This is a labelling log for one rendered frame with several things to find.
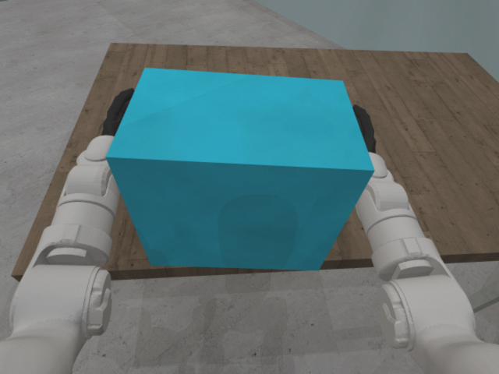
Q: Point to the right robot forearm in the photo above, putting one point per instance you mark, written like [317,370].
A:
[400,249]

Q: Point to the right robot hand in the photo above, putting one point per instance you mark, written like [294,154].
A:
[366,127]

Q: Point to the left robot hand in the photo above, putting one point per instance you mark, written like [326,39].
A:
[116,112]

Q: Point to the carton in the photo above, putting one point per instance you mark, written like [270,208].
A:
[238,171]

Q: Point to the left robot upper arm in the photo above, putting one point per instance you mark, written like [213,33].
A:
[58,309]

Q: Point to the table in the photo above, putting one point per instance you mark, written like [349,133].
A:
[435,117]

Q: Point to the left robot forearm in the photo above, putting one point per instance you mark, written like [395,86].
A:
[79,234]

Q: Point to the right robot upper arm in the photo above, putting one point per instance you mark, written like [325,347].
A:
[430,319]

